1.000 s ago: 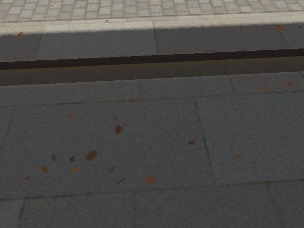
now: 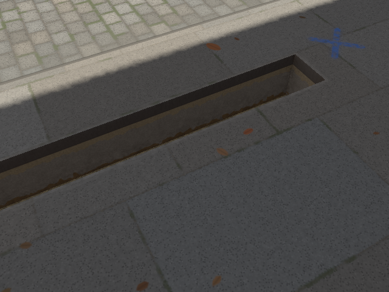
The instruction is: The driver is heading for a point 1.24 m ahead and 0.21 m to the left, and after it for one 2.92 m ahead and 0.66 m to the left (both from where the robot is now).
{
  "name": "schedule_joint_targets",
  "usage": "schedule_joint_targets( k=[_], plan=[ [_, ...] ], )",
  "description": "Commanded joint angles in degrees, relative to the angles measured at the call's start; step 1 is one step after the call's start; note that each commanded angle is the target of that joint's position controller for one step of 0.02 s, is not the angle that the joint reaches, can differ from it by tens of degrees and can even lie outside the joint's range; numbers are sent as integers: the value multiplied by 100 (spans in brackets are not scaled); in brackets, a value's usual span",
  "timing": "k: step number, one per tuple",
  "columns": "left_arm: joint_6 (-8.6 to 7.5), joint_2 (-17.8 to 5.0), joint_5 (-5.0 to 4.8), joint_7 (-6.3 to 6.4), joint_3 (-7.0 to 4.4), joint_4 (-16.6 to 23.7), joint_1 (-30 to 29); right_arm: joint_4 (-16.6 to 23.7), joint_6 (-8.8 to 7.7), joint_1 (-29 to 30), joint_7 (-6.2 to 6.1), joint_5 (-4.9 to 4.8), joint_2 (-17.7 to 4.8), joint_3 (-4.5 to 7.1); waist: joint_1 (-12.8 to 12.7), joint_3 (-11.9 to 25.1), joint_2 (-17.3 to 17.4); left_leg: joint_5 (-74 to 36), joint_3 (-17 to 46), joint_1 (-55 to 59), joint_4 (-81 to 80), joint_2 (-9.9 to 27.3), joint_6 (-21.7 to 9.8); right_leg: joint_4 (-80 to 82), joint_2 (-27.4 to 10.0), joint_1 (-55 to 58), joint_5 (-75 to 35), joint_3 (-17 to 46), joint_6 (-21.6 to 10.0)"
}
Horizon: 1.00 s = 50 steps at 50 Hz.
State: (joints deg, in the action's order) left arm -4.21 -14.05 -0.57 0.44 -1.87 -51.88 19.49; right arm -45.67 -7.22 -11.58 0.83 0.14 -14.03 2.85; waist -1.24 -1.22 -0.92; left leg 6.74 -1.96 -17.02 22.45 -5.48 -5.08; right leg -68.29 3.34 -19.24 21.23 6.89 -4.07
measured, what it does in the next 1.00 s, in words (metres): walks ahead: right foot, then left foot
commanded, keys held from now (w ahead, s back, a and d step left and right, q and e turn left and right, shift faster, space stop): w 0.48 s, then w+q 0.52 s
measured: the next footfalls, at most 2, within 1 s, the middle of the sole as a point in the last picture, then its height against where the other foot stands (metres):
right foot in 0.40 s outside the picture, level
left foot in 1.00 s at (180, 240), level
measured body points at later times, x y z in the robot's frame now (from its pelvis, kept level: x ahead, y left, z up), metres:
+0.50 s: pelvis +0.27 -0.06 -0.01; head +0.30 -0.07 +0.44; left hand +0.47 +0.18 -0.09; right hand +0.26 -0.33 -0.15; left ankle +0.12 +0.07 -0.65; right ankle +0.35 -0.15 -0.74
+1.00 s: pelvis +0.53 -0.01 -0.02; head +0.56 +0.00 +0.43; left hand +0.46 +0.25 -0.16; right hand +0.78 -0.19 -0.11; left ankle +0.63 +0.09 -0.74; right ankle +0.36 -0.15 -0.73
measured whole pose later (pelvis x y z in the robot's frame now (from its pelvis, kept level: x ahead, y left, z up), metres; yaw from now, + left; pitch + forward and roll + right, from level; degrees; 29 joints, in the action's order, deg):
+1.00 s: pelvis +0.53 -0.01 -0.02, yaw +13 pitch +2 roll -2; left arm -2.7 -14.6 -0.5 1.7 -3.0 -54.2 21.1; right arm -38.9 -2.9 -5.1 3.3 -1.1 -13.0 2.6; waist -2.8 -1.3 1.1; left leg 7.4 -3.6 -30.2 34.4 0.0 -6.7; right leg -27.9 -2.1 3.6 28.2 -13.6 0.9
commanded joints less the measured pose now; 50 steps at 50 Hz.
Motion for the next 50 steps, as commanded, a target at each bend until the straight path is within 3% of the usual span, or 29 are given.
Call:
schedule_joint_targets(
  k=[1,3,6,11,15,18,19,20,21,22,23,24,25,26,28,31,34,37,42,45,47,48,49,50],
  plan=[
    [-131,-476,-9,-6,-140,405,39,168,-82,-257,63,58,-307,41,-11,122,174,-411,2006,1173,-1394,1682,-874,72,-838,-1437,-553,75,92],
    [-103,-316,39,8,-108,463,-30,10,-89,-500,77,-7,-367,41,-5,93,348,-1040,1582,991,-1460,1585,-905,400,-939,-1533,-665,-144,197],
    [-98,-272,99,27,-60,819,-787,-144,-30,-806,18,-27,-659,93,175,-91,366,-1564,1260,893,-1576,1573,-927,1323,-1059,-1958,-1288,-331,389],
    [-154,-202,39,-41,4,1151,-1816,-368,80,-1377,-48,-112,-819,76,522,-152,412,-1483,778,1010,-1495,1345,-595,3093,-784,-1518,-2619,-596,408],
    [-202,-287,-47,-174,-3,1465,-2472,-561,195,-1713,-73,-111,-837,53,643,-311,483,-1446,975,1773,-1219,1736,-589,3649,-653,-1693,-2322,-596,267],
    [-268,-507,-46,-256,-93,1503,-2263,-570,297,-1572,-124,-100,-995,98,335,-120,621,-2459,989,2168,-686,1907,-442,3984,-475,-1098,-1734,-673,12],
    [-276,-662,-32,-240,-183,1358,-1726,-534,329,-1427,-134,-92,-1038,102,12,218,665,-3333,854,2114,-98,1778,-353,4141,-306,-309,-1736,-808,-122],
    [-270,-940,-26,-200,-324,1068,-765,-456,345,-1317,-136,-47,-956,58,-420,822,591,-3558,646,1686,951,1495,-199,4181,-372,1023,-1981,-738,-334],
    [-245,-1416,59,-133,-443,845,428,-244,315,-1284,-156,79,-785,-37,-775,1763,-102,-1744,375,410,2810,1085,-4,4003,-1547,2868,-2343,604,-760],
    [-194,-1627,77,-193,-483,717,632,-311,206,-2171,-86,-14,20,-246,-309,2410,-1612,2404,437,-1780,4525,181,305,4524,-2669,4497,-1352,3058,-1618],
    [-178,-1007,8,-205,-342,731,547,-388,114,-1875,-71,-160,-624,-103,-477,1931,-952,2605,995,-2393,5111,472,223,4915,-2483,4084,-666,3242,-1398],
    [-176,-819,-18,-193,-273,798,49,-205,61,-1289,-58,-267,-901,-4,-350,1031,-677,2034,860,-2614,5109,733,180,5096,-2297,3189,-914,2360,-1165],
    [-178,-719,13,-204,-236,880,-436,-167,63,-1002,-88,-247,-849,2,-157,618,-179,1508,740,-2354,4878,986,228,5298,-2079,2343,-1489,1686,-1025],
    [-198,-580,55,-225,-210,904,-686,-165,107,-880,-110,-174,-781,34,-17,352,-76,1204,715,-2157,4624,1129,278,5515,-1879,1767,-1829,1223,-949],
    [-271,-444,101,-246,-198,799,-782,-254,269,-1125,-124,-178,-515,34,219,283,-313,886,757,-1648,4400,1298,332,5869,-1636,1173,-2016,588,-853],
    [-346,-589,134,-199,-256,554,-564,-157,393,-929,-171,-172,-453,76,235,25,-297,392,914,-1987,4172,1280,410,6111,-1606,945,-2430,-10,-875],
    [-326,-698,156,-101,-285,383,-377,9,378,-492,-164,-138,-453,109,138,-94,-177,-418,1097,-2482,3499,1184,447,6155,-1615,1200,-2731,-422,-785],
    [-296,-761,130,-33,-273,319,-367,153,330,-55,-76,-120,-391,93,10,-167,-164,-1210,863,-2407,2598,1108,407,6168,-1507,1347,-2847,-894,-589],
    [-134,-902,63,40,-291,32,199,682,309,909,113,-113,-219,-3,-357,-465,-45,-1115,385,-2825,1716,1077,284,5900,-1802,2233,-3175,-1229,-507],
    [10,-960,24,77,-299,-22,267,985,346,1149,250,-131,-193,-6,-321,-435,-135,-376,41,-2842,1535,954,133,5407,-1992,2706,-4009,-1388,-442],
    [77,-1118,5,126,-330,49,104,1058,376,894,286,-126,-329,81,-66,-114,-372,192,-367,-2012,1487,596,-68,4698,-1961,2668,-5878,-1613,-313],
    [121,-1186,3,172,-348,96,34,1012,402,466,283,-124,-434,159,195,153,-496,428,-550,-1360,1497,355,-190,4015,-1918,2599,-6754,-1699,-238],
    [150,-1245,-17,196,-356,140,-105,838,413,-338,248,-133,-684,304,656,598,-449,153,-572,-170,1157,152,-372,2936,-1761,2201,-6835,-1812,-96],
    [99,-1223,-7,212,-336,249,-174,635,453,-1266,123,-130,-1155,517,1112,1084,-43,-335,267,1533,776,508,-666,1378,-1450,992,-5358,-1815,167]
  ],
)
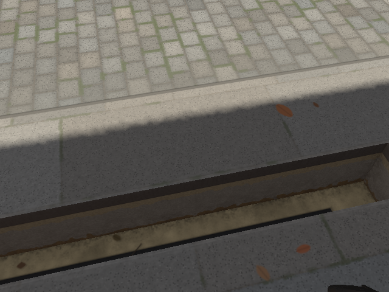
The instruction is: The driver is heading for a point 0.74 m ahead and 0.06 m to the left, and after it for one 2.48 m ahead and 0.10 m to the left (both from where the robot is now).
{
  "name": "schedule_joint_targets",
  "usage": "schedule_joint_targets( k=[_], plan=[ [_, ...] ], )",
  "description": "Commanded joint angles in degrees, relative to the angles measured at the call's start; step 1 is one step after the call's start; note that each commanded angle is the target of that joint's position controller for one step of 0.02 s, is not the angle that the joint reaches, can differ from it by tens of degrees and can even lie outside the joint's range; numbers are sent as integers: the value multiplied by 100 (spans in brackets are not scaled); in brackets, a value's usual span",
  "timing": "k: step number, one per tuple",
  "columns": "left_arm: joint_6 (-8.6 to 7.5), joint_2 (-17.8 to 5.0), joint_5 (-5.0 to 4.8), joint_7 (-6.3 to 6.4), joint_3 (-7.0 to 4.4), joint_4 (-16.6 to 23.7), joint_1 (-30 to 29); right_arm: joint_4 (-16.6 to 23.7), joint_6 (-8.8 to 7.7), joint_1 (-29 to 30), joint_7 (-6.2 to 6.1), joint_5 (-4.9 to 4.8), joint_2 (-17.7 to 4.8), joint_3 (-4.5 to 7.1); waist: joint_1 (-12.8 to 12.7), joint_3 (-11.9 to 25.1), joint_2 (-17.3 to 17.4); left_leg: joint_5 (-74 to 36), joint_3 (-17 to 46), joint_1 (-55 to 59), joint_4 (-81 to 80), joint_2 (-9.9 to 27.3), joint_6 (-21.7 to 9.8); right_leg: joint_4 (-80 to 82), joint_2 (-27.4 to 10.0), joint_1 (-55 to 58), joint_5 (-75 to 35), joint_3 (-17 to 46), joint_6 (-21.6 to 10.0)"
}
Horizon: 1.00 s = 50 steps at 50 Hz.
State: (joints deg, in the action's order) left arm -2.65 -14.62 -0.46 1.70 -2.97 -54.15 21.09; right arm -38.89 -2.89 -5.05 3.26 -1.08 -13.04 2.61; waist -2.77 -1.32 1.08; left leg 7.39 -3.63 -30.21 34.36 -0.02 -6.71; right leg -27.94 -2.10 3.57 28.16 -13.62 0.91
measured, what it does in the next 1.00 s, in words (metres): walks ahead: right foot, then left foot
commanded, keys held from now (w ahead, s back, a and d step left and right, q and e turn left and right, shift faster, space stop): w+q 0.22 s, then w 0.78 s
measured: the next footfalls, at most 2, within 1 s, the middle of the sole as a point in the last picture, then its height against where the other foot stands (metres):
right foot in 0.52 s outside the picture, level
left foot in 1.00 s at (155, 280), level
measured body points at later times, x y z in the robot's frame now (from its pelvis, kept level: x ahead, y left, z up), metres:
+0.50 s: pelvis +0.27 +0.01 +0.01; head +0.28 +0.02 +0.46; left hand +0.43 +0.28 -0.07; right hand +0.34 -0.27 -0.10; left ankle +0.12 +0.08 -0.71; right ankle +0.43 -0.08 -0.71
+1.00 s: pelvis +0.48 +0.07 +0.02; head +0.48 +0.07 +0.47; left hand +0.44 +0.35 -0.10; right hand +0.71 -0.13 -0.07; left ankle +0.46 +0.17 -0.70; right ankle +0.43 -0.08 -0.71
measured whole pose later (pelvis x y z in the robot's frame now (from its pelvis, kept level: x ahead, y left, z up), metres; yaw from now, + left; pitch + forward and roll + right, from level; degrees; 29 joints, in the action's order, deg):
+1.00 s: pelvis +0.48 +0.07 +0.02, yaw +14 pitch +2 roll -1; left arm -2.3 -16.4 -0.6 -1.2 -3.7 -48.5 20.2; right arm -40.6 -3.7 -10.5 1.5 -0.4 -14.6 2.7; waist -3.3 3.0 1.0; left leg 12.1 -2.1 -21.9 39.9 1.7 -2.4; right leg -25.1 0.5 -6.0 20.6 0.5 -2.2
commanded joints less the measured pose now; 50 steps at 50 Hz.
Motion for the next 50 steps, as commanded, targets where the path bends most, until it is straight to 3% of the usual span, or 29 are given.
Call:
schedule_joint_targets(
  k=[1,2,3,4,5,8,12,15,20,21,24,25,26,27,28,29,31,32,33,37,40,42,43,44,45,46,47,49,50],
  plan=[
    [-234,-253,291,-51,52,731,271,-61,42,-2000,-207,-36,-1927,641,630,1651,1303,-975,3251,5090,-428,1485,-1472,-4831,240,-3900,-23,561,4],
    [-484,-576,67,-167,33,850,9,24,-14,-2313,-199,36,-1630,547,928,2695,911,-217,5153,5601,-1423,2112,-2036,-5719,524,-4629,618,1937,-24],
    [-587,-866,-192,-205,-75,975,-518,-30,-44,-2138,-187,100,-1281,470,997,1843,502,-54,4364,5093,-1582,1866,-1662,-5571,167,-5089,141,2092,-187],
    [-635,-839,-184,-176,-57,1124,-825,47,-53,-1666,-205,47,-1028,395,760,1074,45,-205,3580,4097,-1644,1581,-1399,-5054,-65,-5035,-364,1984,-247],
    [-618,-824,-55,-128,-84,1094,-877,180,-51,-1243,-206,66,-851,321,501,681,-237,-721,3048,3216,-1703,1334,-1236,-4627,-224,-4693,-627,1911,-211],
    [-377,-731,67,-123,-145,1168,-619,321,-11,-982,-259,116,-797,285,108,407,-30,-1291,2381,1984,-2027,899,-1120,-3794,-395,-3889,-1034,1841,-40],
    [-265,-537,142,-85,-75,1369,-1174,242,-17,-1369,-389,84,-987,343,254,225,189,-1674,1918,1623,-2027,635,-955,-2451,-236,-3982,-2091,1688,211],
    [-304,-435,144,-182,-8,1432,-1681,95,26,-1682,-439,51,-925,320,517,168,336,-1165,1736,1647,-1961,489,-636,-1198,-134,-3692,-3210,1677,136],
    [-470,-568,67,-365,-35,1776,-2451,-171,27,-2119,-437,-40,-1062,337,857,-46,277,-518,2205,2273,-1741,848,-594,-355,-45,-3773,-3376,1731,-102],
    [-490,-590,52,-385,-58,1874,-2609,-205,51,-2133,-436,11,-1101,345,852,-61,316,-815,2329,2519,-1678,921,-571,-364,16,-3855,-3065,1684,-164],
    [-522,-768,89,-378,-138,1826,-2037,-243,161,-1995,-473,55,-1122,348,577,34,635,-1891,2413,2968,-1136,974,-423,-53,96,-3367,-2302,1583,-394],
    [-526,-819,119,-378,-189,1713,-1561,-222,182,-1879,-482,24,-1053,319,330,308,542,-2460,2268,2894,-767,822,-322,122,187,-2626,-2566,1472,-540],
    [-517,-953,174,-375,-250,1594,-883,-121,172,-1737,-469,68,-967,272,17,853,300,-2433,2026,2453,113,534,-157,-11,-151,-1434,-2969,1757,-787],
    [-511,-1274,185,-359,-376,1480,-100,-61,118,-2085,-461,81,-711,181,-134,1631,-552,-1222,1484,915,1803,-70,170,-141,-1056,516,-2712,3092,-1389],
    [-436,-1308,42,-402,-424,1229,510,-142,31,-2473,-448,39,-565,108,-217,2039,-1917,2263,1074,-564,3460,-608,458,582,-1827,1479,-1267,5015,-1964],
    [-422,-953,-89,-405,-312,1208,517,-140,-27,-2153,-400,-4,-952,190,-284,1449,-1477,2456,1323,-1303,4110,-348,450,938,-1864,1190,-352,5349,-1827],
    [-352,-792,59,-397,-224,1386,-302,47,-57,-1317,-416,21,-1047,209,-95,327,-438,1541,984,-1284,4107,82,510,1177,-1599,-359,-1443,4243,-1580],
    [-337,-700,112,-416,-176,1455,-618,32,-47,-1318,-422,74,-991,240,171,65,-357,1395,958,-874,3675,275,561,1252,-1370,-1123,-2467,3681,-1519],
    [-335,-646,171,-399,-149,1458,-784,-10,0,-1478,-448,84,-1012,276,305,161,-400,1280,962,-337,3300,407,588,1429,-1185,-1477,-2898,3246,-1494],
    [-324,-862,54,-381,-214,1249,-772,59,103,-1177,-498,167,-682,193,348,134,-628,961,769,-147,1756,627,693,1821,-1055,-1553,-3179,2717,-1536],
    [-232,-1112,176,-300,-299,1038,-594,143,-8,-763,-382,239,-321,65,205,574,-520,-83,512,512,1279,482,730,1740,-898,-1478,-4211,2171,-1526],
    [-192,-1056,125,-323,-296,954,-554,144,-17,-612,-364,175,-485,100,149,484,-575,-177,393,585,1172,412,784,1723,-807,-1434,-4316,1924,-1484],
    [-234,-1160,281,-363,-349,922,-353,-174,-60,-1182,-315,172,-748,236,239,898,-431,-984,319,1156,2293,343,788,1431,-1096,-1502,-4652,1938,-1624],
    [-240,-1065,168,-361,-333,907,-342,-234,-92,-1235,-301,199,-828,278,288,792,-263,-645,313,891,2508,342,701,1212,-1093,-1430,-4487,1886,-1607],
    [-224,-1066,23,-391,-314,962,-320,-218,-86,-1426,-220,101,-838,296,364,699,-397,-157,370,549,2606,416,586,963,-1148,-1280,-4228,2153,-1730],
    [-122,-841,-261,-351,-222,927,-364,198,-70,-373,-223,21,-516,103,56,-111,-676,1052,359,-310,1062,465,470,1289,-954,-992,-3383,2208,-1639],
    [-41,-843,-196,-317,-203,844,-190,354,-71,46,-209,0,-455,64,-111,-263,-753,1278,160,-85,596,267,433,1090,-969,-877,-3466,2337,-1615],
    [79,-1177,-68,-208,-257,804,-202,230,-124,-659,-201,66,-643,165,340,320,-976,926,-122,1102,-122,-99,323,196,-1020,-841,-4927,2281,-1588],
    [-28,-1214,121,-219,-290,1048,-813,-688,-222,-2966,-104,39,-1139,432,1304,1325,-690,-716,-262,3475,862,-155,336,-1231,-939,-1967,-5781,1779,-1637]
  ],
)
